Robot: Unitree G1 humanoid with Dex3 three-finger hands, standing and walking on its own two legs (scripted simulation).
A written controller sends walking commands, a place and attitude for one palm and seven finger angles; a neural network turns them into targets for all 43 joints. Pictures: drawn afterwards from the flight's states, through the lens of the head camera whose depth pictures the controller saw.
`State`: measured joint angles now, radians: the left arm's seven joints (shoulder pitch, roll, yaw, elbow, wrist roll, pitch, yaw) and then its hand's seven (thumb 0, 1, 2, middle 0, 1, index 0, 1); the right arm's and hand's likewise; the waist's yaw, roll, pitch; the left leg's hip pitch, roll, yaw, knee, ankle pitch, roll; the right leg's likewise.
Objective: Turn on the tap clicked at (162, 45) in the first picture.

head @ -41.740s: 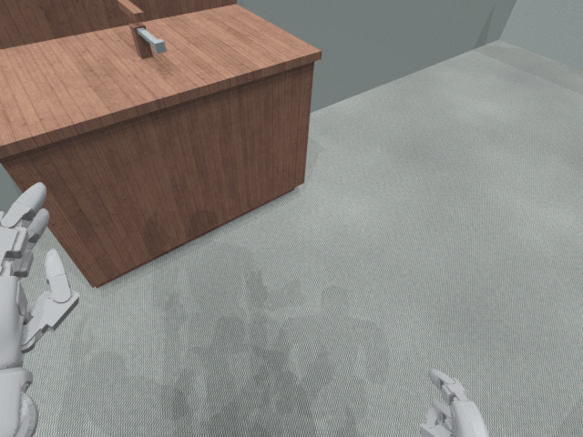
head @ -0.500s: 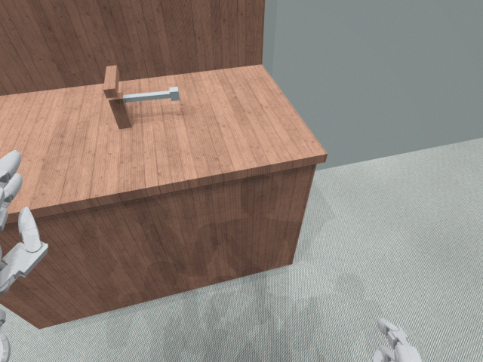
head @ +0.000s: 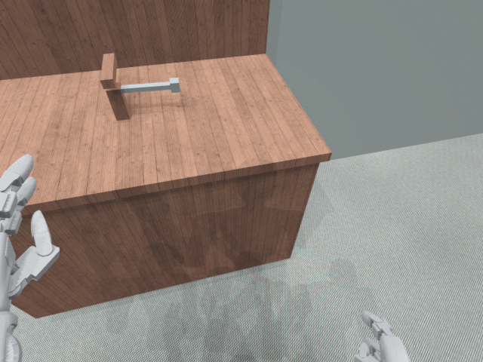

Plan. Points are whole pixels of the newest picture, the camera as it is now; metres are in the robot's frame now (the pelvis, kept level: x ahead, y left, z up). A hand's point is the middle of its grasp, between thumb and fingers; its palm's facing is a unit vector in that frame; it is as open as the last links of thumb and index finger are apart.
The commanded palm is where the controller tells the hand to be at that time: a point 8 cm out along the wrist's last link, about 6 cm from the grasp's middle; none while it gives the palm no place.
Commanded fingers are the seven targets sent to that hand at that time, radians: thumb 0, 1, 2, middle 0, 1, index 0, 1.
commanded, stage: stand and wait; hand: left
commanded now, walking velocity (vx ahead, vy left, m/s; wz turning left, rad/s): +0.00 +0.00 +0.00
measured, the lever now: (174, 85) +0.77 +0.23 +0.05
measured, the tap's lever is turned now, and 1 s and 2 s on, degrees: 86 86 86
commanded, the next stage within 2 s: none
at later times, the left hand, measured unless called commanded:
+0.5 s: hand (45, 244) +0.22 +0.26 +0.16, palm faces +0.40 -0.84 -0.36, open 7.4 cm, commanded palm +0.17 +0.29 +0.18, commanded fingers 0.00 0.90 0.90 -0.20 -0.30 -0.20 -0.30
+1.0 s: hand (36, 240) +0.22 +0.27 +0.16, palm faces +0.39 -0.85 -0.36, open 7.4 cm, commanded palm +0.17 +0.31 +0.18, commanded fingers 0.00 0.90 0.90 -0.20 -0.30 -0.20 -0.30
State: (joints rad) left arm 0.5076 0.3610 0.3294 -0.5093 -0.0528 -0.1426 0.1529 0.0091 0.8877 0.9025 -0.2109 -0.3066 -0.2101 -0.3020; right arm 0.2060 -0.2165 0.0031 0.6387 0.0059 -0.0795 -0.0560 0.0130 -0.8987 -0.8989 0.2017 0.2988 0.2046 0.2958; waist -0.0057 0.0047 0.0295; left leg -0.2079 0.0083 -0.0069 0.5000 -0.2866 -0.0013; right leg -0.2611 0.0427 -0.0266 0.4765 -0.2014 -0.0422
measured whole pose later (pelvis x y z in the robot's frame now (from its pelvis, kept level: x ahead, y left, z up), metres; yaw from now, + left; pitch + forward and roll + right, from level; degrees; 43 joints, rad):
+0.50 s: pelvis +0.01 +0.01 +0.01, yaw -1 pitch -1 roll -1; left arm 0.47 0.34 0.31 -0.44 -0.06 -0.13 0.16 0.01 0.89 0.90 -0.21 -0.31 -0.21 -0.30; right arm 0.19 -0.20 0.02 0.60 0.00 -0.06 -0.07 0.01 -0.90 -0.90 0.20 0.30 0.20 0.30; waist 0.01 0.01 0.02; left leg -0.16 0.00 0.01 0.44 -0.26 0.01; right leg -0.20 0.04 -0.01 0.39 -0.16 -0.02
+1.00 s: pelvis +0.01 +0.03 +0.01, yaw -1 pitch -1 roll -1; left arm 0.47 0.34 0.31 -0.44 -0.05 -0.14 0.16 0.01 0.89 0.90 -0.21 -0.31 -0.21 -0.30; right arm 0.19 -0.21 0.01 0.61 0.00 -0.06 -0.08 0.01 -0.90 -0.90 0.20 0.30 0.20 0.30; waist 0.01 0.01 0.01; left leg -0.15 -0.02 0.03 0.41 -0.25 0.04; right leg -0.20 0.02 0.01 0.38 -0.16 0.00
